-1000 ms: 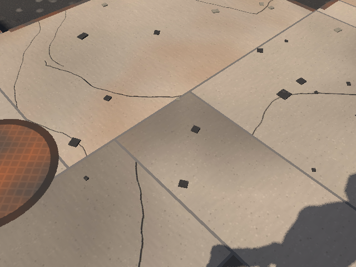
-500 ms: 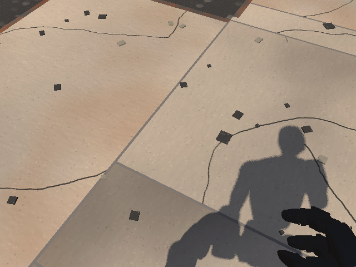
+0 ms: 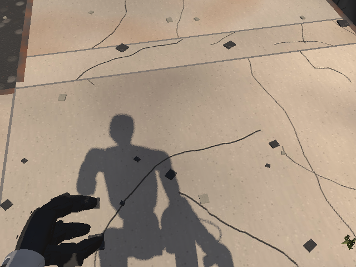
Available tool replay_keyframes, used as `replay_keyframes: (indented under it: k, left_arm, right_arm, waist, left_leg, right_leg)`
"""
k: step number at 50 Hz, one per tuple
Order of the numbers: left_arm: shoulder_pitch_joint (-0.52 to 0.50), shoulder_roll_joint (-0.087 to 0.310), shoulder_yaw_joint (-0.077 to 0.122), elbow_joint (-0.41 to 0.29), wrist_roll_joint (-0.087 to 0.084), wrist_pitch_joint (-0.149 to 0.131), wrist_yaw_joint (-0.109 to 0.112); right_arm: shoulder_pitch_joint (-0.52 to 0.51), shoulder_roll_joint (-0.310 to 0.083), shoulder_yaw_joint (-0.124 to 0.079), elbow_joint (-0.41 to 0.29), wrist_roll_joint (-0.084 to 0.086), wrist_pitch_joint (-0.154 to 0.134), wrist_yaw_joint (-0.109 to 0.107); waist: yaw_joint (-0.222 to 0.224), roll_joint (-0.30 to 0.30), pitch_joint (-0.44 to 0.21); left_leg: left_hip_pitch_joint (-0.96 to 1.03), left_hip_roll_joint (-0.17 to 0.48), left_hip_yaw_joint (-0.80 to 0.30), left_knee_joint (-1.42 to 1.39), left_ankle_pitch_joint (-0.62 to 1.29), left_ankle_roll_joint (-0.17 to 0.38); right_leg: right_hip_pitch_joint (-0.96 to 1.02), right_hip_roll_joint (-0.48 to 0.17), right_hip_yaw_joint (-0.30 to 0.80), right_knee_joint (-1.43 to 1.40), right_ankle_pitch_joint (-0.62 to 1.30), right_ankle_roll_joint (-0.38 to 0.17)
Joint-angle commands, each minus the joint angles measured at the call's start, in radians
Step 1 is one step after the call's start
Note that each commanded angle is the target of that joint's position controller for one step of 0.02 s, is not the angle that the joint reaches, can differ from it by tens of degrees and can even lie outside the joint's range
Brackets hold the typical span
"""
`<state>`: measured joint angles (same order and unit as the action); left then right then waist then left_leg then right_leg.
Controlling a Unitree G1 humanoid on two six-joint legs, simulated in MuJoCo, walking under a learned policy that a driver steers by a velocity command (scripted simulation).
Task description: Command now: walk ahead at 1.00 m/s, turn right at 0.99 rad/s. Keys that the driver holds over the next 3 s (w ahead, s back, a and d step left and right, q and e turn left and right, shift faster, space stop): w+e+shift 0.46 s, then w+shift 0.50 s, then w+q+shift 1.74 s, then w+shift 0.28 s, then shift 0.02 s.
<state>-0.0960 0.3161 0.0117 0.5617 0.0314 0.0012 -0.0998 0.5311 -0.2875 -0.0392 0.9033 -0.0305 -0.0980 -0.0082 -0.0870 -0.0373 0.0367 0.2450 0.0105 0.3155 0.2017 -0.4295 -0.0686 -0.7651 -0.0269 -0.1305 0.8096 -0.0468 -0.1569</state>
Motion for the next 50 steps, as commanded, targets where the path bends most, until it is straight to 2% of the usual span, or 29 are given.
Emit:
replay_keyframes:
  k: [1,2,3,4,5,6,8,11,14,17,20,21,22,23,24,25,26,28,31,35,39,41,43,44,45,46,47,48,50]
  left_arm:
    - [0.185,0.079,0.028,0.014,-0.003,-0.012,0.015]
    - [0.38,0.12,0.053,0.072,-0.005,-0.016,0.029]
    - [0.573,0.166,0.087,0.145,-0.008,-0.021,0.054]
    - [0.506,0.239,0.121,0.152,-0.036,-0.008,0.081]
    - [0.461,0.345,0.136,0.095,0.006,0.012,0.079]
    - [0.516,0.299,0.136,0.087,0.003,0.016,0.094]
    - [0.464,0.211,0.115,0.14,-0.009,-0.014,0.108]
    - [0.403,0.146,0.084,0.137,-0.018,-0.059,0.11]
    - [0.383,0.159,0.088,0.136,-0.017,-0.082,0.101]
    - [0.416,0.179,0.102,0.151,-0.028,-0.087,0.084]
    - [0.466,0.196,0.111,0.169,-0.033,-0.079,0.088]
    - [0.466,0.217,0.115,0.171,-0.028,-0.076,0.09]
    - [0.443,0.248,0.12,0.172,-0.024,-0.075,0.087]
    - [0.396,0.223,0.111,0.161,-0.02,-0.084,0.083]
    - [0.385,0.063,0.069,0.122,-0.025,-0.099,0.09]
    - [0.483,0.032,0.043,0.072,-0.047,-0.1,0.088]
    - [0.431,0.088,0.043,0.115,-0.014,-0.081,0.096]
    - [0.327,0.088,0.042,0.113,0.015,-0.066,0.068]
    - [0.269,0.024,0.019,0.068,0.017,-0.043,0.039]
    - [0.112,0.043,0.003,-0.017,0.016,-0.041,0.024]
    - [0.005,0.024,-0.016,-0.038,0.008,-0.048,0.0]
    - [0.045,0.047,-0.008,-0.02,0.016,-0.048,0.019]
    - [0.315,0.101,0.021,0.064,0.021,-0.05,0.047]
    - [0.512,0.146,0.045,0.129,0.024,-0.051,0.064]
    - [0.594,0.229,0.068,0.163,0.032,-0.052,0.086]
    - [0.557,0.297,0.083,0.137,0.026,-0.048,0.096]
    - [0.516,0.244,0.086,0.145,0.01,-0.048,0.099]
    - [0.473,0.191,0.075,0.169,0.002,-0.058,0.103]
    - [0.401,0.101,0.054,0.188,0.009,-0.085,0.1]
  right_arm:
    - [-0.079,-0.24,-0.05,-0.09,-0.001,0.015,-0.026]
    - [-0.127,-0.259,-0.056,-0.111,-0.003,0.031,-0.026]
    - [-0.164,-0.247,-0.056,-0.133,-0.009,0.041,-0.018]
    - [-0.182,-0.142,-0.038,-0.168,-0.019,0.04,0.002]
    - [-0.157,-0.128,-0.025,-0.301,0.007,0.02,0.003]
    - [-0.263,-0.156,-0.017,-0.32,0.002,-0.009,0.003]
    - [-0.298,-0.136,-0.005,-0.312,-0.006,-0.019,0.001]
    - [-0.254,-0.121,0.001,-0.296,-0.047,0.046,0.002]
    - [-0.437,-0.068,0.024,-0.375,-0.029,0.055,0.019]
    - [-0.509,-0.055,0.033,-0.389,0.004,0.05,0.029]
    - [-0.502,-0.108,0.016,-0.385,0.009,0.045,0.02]
    - [-0.431,-0.143,0.001,-0.364,0.007,0.042,0.011]
    - [-0.284,-0.18,-0.019,-0.329,0.007,0.036,-0.001]
    - [-0.073,-0.23,-0.042,-0.286,-0.004,0.03,-0.022]
    - [0.106,-0.307,-0.065,-0.254,-0.041,0.024,-0.039]
    - [-0.024,-0.346,-0.075,-0.263,-0.041,0.027,-0.025]
    - [-0.163,-0.225,-0.06,-0.288,-0.03,0.032,-0.015]
    - [-0.204,-0.123,-0.038,-0.255,-0.026,0.032,-0.001]
    - [-0.142,-0.082,-0.021,-0.159,-0.011,0.002,0.013]
    - [-0.153,-0.118,-0.026,-0.124,0.004,-0.022,0.023]
    - [-0.09,-0.156,-0.028,-0.08,0.02,-0.022,0.03]
    - [-0.062,-0.208,-0.036,-0.056,0.019,-0.017,0.024]
    - [-0.069,-0.26,-0.043,-0.047,0.015,0.005,0.006]
    - [-0.097,-0.251,-0.039,-0.06,0.019,0.015,0.0]
    - [-0.063,-0.127,-0.015,-0.092,-0.004,0.019,0.008]
    - [0.02,-0.067,-0.001,-0.152,0.032,0.011,0.022]
    - [-0.114,-0.153,-0.017,-0.17,0.025,0.007,0.013]
    - [-0.177,-0.134,-0.011,-0.181,0.028,0.003,0.015]
    - [-0.164,-0.089,0.002,-0.147,0.011,0.025,0.025]
  waist:
    - [0.21,0.157,-0.052]
    - [0.299,0.172,-0.135]
    - [0.367,0.125,-0.208]
    - [0.267,-0.112,-0.151]
    - [0.194,-0.194,-0.325]
    - [0.241,0.017,-0.32]
    - [0.131,0.137,-0.063]
    - [0.031,0.129,0.012]
    - [0.055,0.083,0.07]
    - [0.108,0.035,0.036]
    - [0.124,0.006,-0.007]
    - [0.092,0.011,-0.06]
    - [-0.001,0.04,-0.148]
    - [-0.116,0.051,-0.245]
    - [-0.148,0.268,-0.366]
    - [-0.004,0.514,-0.42]
    - [0.01,0.305,-0.244]
    - [0.023,0.087,-0.083]
    - [0.067,0.126,0.001]
    - [0.098,0.114,0.066]
    - [0.076,0.079,0.099]
    - [0.111,0.126,0.042]
    - [0.255,0.177,-0.13]
    - [0.353,0.154,-0.22]
    - [0.299,-0.037,-0.318]
    - [0.194,-0.238,-0.467]
    - [0.224,-0.083,-0.353]
    - [0.184,-0.026,-0.173]
    - [0.092,0.075,-0.044]
  left_leg:
    - [-0.176,0.247,-0.03,0.307,1.545,0.063]
    - [-0.246,0.268,-0.054,0.542,1.554,0.082]
    - [-0.436,0.241,-0.064,0.867,1.263,0.086]
    - [-0.749,0.043,-0.075,1.238,0.135,0.061]
    - [-1.102,-0.048,-0.258,1.521,-0.079,0.018]
    - [-1.163,0.013,-0.392,1.462,0.011,0.028]
    - [-1.077,0.09,-0.398,1.22,0.048,0.031]
    - [-0.903,0.133,-0.394,1.037,-0.036,-0.009]
    - [-0.782,0.128,-0.348,0.737,0.183,-0.025]
    - [-0.596,0.069,-0.325,0.499,0.487,-0.001]
    - [-0.531,0.023,-0.341,0.369,0.449,0.025]
    - [-0.456,-0.01,-0.338,0.358,0.361,0.035]
    - [-0.291,-0.03,-0.321,0.34,0.275,0.046]
    - [-0.038,0.039,-0.362,0.375,0.174,0.065]
    - [0.182,0.313,-0.691,0.291,-0.224,0.111]
    - [0.167,0.464,-1.252,0.041,-0.359,0.197]
    - [0.02,0.418,-1.175,0.04,-0.468,0.22]
    - [-0.209,0.316,-0.849,0.056,-0.185,0.207]
    - [-0.335,0.26,-0.648,0.009,0.056,0.198]
    - [-0.396,0.234,-0.415,-0.113,0.285,0.201]
    - [-0.438,0.207,-0.239,-0.231,0.581,0.185]
    - [-0.298,0.224,-0.198,-0.096,1.06,0.177]
    - [-0.258,0.238,-0.174,0.289,1.37,0.16]
    - [-0.382,0.198,-0.169,0.588,1.237,0.147]
    - [-0.62,0.104,-0.203,0.975,0.402,0.15]
    - [-0.907,-0.042,-0.35,1.266,-0.064,0.135]
    - [-1.033,0.006,-0.411,1.296,0.034,0.155]
    - [-1.055,0.047,-0.382,1.229,0.121,0.15]
    - [-0.926,0.102,-0.403,1.101,0.151,0.139]
  right_leg:
    - [0.407,0.132,-0.075,-0.048,-0.097,-0.058]
    - [0.619,0.152,-0.038,-0.069,-0.14,-0.087]
    - [0.904,0.148,0.047,-0.16,-0.164,-0.119]
    - [1.03,0.004,0.3,-0.201,-0.192,-0.15]
    - [1.291,-0.21,0.852,-0.359,-0.217,-0.368]
    - [1.237,-0.231,0.933,-0.496,-0.297,-0.342]
    - [0.882,-0.164,0.789,-0.563,-0.188,-0.268]
    - [0.558,-0.061,0.619,-0.579,-0.051,-0.241]
    - [0.343,0.029,0.534,-0.641,-0.078,-0.196]
    - [0.335,0.056,0.507,-0.629,0.063,-0.124]
    - [0.521,0.024,0.557,-0.511,0.245,-0.07]
    - [0.578,0.027,0.559,-0.396,0.387,-0.048]
    - [0.576,0.053,0.524,-0.192,0.472,-0.02]
    - [0.44,0.094,0.484,0.086,0.404,0.006]
    - [0.216,0.177,0.384,0.454,-0.211,0.019]
    - [0.025,0.197,0.304,0.601,-0.438,0.03]
    - [-0.041,0.092,0.282,0.64,-0.326,0.022]
    - [0.004,0.027,0.251,0.539,-0.237,0.037]
    - [0.005,0.007,0.288,0.45,-0.268,0.054]
    - [-0.013,0.001,0.251,0.196,-0.105,0.075]
    - [0.258,0.028,0.068,-0.097,0.041,0.036]
    - [0.344,0.077,0.024,-0.142,-0.032,0.006]
    - [0.629,0.137,0.027,-0.17,-0.149,-0.029]
    - [0.872,0.104,0.079,-0.234,-0.151,-0.044]
    - [1.096,-0.126,0.349,-0.222,-0.422,-0.035]
    - [1.24,-0.347,0.926,-0.43,-0.606,-0.114]
    - [1.175,-0.294,0.899,-0.507,-0.533,-0.112]
    - [1.011,-0.262,0.72,-0.508,-0.359,-0.113]
    - [0.725,-0.179,0.499,-0.554,-0.18,-0.053]
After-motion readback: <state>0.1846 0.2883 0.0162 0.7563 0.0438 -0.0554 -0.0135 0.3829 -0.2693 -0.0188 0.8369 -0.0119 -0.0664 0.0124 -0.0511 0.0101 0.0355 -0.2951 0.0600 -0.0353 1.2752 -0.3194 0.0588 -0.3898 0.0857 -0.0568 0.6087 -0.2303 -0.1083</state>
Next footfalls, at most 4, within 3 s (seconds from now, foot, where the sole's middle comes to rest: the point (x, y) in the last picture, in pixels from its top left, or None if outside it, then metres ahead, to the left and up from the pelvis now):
0.08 right None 0.25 -0.03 -0.75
0.46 left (159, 208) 0.68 0.04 -0.75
0.88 right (254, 160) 0.87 -0.38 -0.75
1.34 left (268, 89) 1.30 -0.55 -0.75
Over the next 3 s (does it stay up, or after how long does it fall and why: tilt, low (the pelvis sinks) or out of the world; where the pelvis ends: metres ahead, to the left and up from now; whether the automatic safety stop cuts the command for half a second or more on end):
stays up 2.43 -0.35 0.00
